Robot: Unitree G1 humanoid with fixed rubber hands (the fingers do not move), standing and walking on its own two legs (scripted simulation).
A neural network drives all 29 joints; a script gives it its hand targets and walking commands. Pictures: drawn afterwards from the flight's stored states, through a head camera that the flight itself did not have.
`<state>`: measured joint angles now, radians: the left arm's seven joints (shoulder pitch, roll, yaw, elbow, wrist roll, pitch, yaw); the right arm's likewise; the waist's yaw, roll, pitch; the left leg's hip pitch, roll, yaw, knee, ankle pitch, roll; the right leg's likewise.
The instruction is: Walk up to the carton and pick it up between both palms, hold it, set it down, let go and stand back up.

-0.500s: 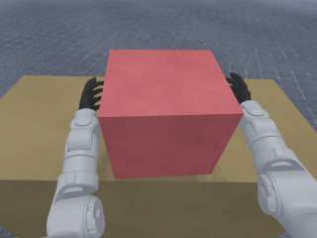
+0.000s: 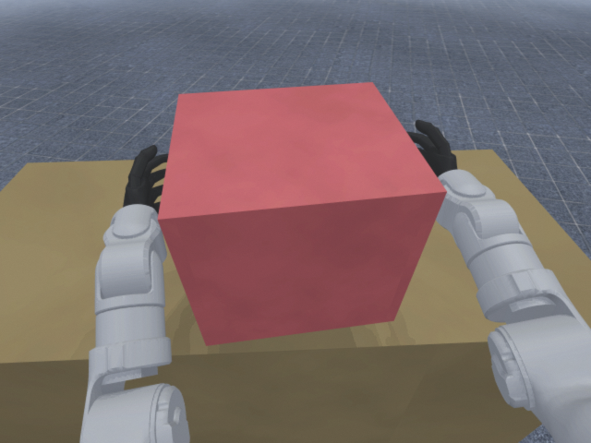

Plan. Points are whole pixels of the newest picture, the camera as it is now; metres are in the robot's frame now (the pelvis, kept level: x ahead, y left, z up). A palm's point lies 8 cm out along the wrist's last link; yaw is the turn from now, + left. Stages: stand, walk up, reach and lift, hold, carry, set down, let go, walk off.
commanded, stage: reach and lift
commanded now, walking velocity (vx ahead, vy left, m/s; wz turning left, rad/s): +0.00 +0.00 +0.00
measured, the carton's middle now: (290, 212) +0.42 +0.02 +0.12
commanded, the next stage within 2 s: hold in 1.56 s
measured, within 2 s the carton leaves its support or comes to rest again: neither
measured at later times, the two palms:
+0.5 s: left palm (129, 179) +0.35 +0.21 +0.23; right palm (454, 152) +0.37 -0.18 +0.25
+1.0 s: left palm (127, 139) +0.37 +0.21 +0.28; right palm (470, 113) +0.38 -0.18 +0.30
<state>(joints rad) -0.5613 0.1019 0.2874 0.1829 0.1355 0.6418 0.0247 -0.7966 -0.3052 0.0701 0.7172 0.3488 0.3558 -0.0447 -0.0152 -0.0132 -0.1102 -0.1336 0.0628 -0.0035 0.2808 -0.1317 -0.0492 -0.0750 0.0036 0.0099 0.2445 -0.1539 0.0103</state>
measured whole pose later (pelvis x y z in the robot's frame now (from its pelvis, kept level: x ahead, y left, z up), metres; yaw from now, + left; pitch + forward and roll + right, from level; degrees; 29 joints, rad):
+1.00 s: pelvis +0.00 +0.01 +0.00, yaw +1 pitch +0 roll -1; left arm -0.86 0.22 0.28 0.39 0.14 0.82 -0.05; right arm -1.04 -0.34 0.03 0.79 0.38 0.61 -0.11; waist -0.07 -0.01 -0.21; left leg -0.17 0.05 -0.03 0.31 -0.14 -0.04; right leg -0.08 0.00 0.01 0.23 -0.15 0.02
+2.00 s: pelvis -0.01 +0.00 +0.00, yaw +1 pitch +0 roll -1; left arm -0.97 0.26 0.29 0.48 0.12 0.91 -0.08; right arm -1.22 -0.39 0.10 0.91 0.45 0.72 -0.14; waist -0.04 0.01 -0.26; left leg -0.19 0.06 -0.04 0.32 -0.14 -0.05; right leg -0.10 0.02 0.03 0.24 -0.14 0.01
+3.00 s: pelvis -0.01 +0.00 +0.00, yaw +1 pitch +0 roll -1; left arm -0.97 0.28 0.27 0.48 0.12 0.90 -0.09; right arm -1.21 -0.38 0.09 0.88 0.45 0.73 -0.15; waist -0.05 0.00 -0.25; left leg -0.19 0.05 -0.06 0.33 -0.14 -0.05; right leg -0.09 0.02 0.04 0.23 -0.14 0.01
